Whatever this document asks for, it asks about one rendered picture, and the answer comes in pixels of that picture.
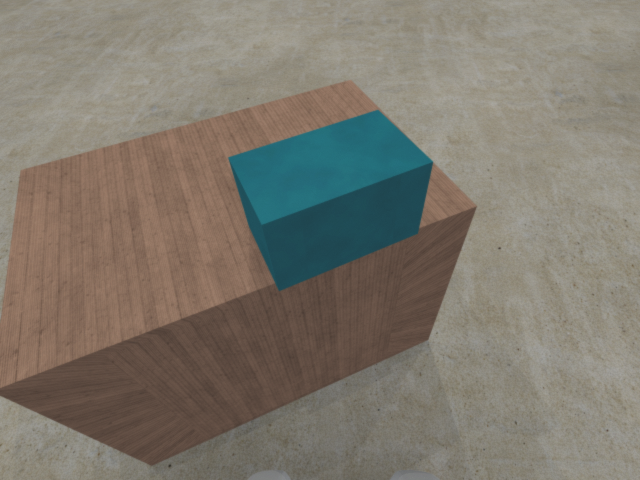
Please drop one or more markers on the pedestal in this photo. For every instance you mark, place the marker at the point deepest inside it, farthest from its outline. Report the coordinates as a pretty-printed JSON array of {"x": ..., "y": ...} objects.
[{"x": 139, "y": 311}]

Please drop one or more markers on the carton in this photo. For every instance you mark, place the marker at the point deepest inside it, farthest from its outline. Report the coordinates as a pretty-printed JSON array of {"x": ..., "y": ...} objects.
[{"x": 321, "y": 199}]

